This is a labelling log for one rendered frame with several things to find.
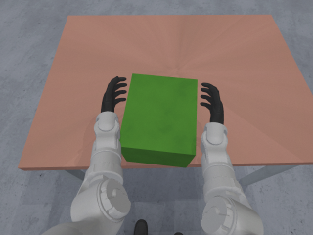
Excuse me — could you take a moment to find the left robot hand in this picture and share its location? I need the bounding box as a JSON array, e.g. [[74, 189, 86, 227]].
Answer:
[[101, 76, 127, 113]]

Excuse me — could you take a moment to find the left robot foot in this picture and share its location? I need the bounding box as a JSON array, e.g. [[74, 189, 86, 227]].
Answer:
[[134, 219, 148, 235]]

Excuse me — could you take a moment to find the carton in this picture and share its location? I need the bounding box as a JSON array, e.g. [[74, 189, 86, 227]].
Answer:
[[119, 73, 198, 168]]

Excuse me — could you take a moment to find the right robot hand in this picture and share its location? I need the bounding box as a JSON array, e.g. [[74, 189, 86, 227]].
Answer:
[[200, 82, 224, 124]]

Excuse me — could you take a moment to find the table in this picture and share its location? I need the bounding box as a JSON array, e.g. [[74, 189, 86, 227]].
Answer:
[[18, 14, 313, 186]]

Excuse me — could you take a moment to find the robot left forearm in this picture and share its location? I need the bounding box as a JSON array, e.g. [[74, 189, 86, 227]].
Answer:
[[76, 111, 124, 196]]

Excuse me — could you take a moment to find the left robot upper arm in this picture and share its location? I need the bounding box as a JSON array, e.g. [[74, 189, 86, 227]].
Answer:
[[41, 178, 131, 235]]

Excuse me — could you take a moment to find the robot right forearm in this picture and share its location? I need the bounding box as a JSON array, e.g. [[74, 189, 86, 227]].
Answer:
[[200, 122, 253, 210]]

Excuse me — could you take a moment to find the right robot upper arm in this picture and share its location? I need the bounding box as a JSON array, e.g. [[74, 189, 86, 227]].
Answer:
[[201, 195, 264, 235]]

